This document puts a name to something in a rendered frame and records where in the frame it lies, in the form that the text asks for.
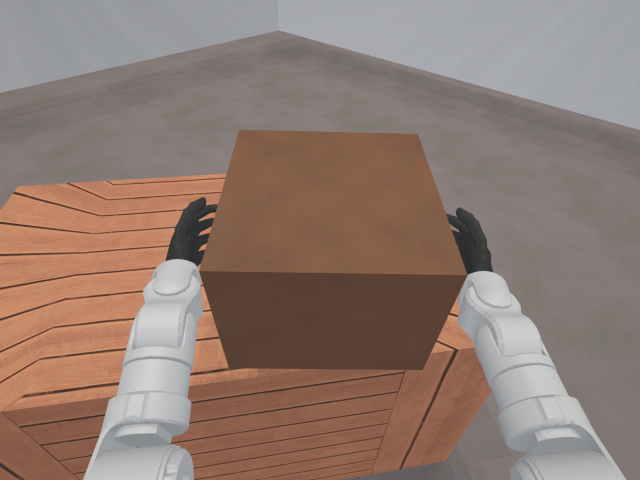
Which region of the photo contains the carton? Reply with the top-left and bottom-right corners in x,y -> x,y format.
199,130 -> 467,370

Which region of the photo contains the robot right hand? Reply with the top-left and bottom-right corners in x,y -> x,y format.
446,208 -> 493,275

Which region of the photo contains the left robot forearm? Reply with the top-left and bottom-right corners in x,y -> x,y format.
83,259 -> 203,480

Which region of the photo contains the right robot forearm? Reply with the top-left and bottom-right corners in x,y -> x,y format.
458,271 -> 626,480

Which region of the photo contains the robot left hand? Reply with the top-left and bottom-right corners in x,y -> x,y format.
166,197 -> 218,267

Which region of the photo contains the robot left upper arm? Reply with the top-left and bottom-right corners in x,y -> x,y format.
86,444 -> 194,480

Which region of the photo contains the robot right upper arm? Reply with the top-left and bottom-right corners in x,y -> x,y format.
510,449 -> 622,480

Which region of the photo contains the pedestal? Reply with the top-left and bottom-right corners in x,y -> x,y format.
0,174 -> 492,480

